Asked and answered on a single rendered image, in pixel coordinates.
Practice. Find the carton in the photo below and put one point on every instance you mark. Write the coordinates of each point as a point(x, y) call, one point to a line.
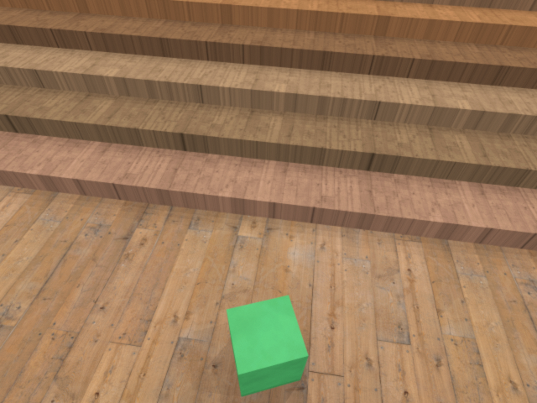
point(267, 344)

